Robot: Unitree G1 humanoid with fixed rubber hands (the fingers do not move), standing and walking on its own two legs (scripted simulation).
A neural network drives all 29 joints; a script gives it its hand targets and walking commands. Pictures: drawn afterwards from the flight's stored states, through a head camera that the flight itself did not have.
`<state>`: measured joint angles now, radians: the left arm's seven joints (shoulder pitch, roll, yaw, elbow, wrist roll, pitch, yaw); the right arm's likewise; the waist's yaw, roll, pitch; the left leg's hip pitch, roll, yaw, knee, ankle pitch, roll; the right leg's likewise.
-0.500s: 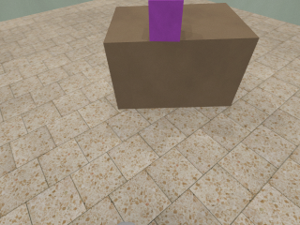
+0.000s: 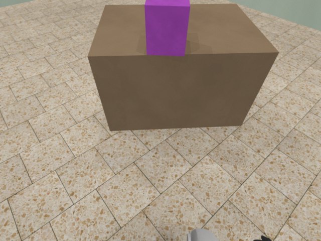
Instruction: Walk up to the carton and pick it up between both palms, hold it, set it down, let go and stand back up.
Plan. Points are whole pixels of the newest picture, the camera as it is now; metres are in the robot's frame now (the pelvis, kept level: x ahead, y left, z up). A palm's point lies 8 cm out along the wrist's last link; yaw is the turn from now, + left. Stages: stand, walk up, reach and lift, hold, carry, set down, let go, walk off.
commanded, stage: walk up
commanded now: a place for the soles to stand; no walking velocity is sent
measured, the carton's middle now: (166, 24) +1.14 +0.01 +0.02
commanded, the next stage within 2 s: none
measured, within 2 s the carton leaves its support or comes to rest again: neither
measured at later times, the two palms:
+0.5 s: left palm (97, 225) +0.18 +0.18 -0.09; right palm (277, 190) +0.29 -0.33 -0.11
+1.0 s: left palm (116, 130) +0.50 +0.19 -0.09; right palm (269, 146) +0.44 -0.35 -0.09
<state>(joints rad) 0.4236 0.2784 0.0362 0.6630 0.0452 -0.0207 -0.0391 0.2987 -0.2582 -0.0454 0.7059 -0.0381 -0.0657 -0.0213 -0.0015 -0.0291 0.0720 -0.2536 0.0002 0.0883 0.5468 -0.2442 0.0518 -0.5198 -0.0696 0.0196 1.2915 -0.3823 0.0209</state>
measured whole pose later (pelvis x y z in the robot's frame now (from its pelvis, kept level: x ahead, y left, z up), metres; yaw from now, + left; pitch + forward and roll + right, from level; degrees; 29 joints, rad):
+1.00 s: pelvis +0.40 -0.08 +0.00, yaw +4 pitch -3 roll +1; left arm 0.29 0.31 0.02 0.63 0.04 -0.01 -0.06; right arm 0.42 -0.29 -0.05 0.69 -0.05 -0.06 -0.01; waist -0.04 -0.04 0.08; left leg -0.17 0.03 0.05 0.50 -0.28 0.00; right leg -0.53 -0.11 -0.03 0.91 -0.30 0.02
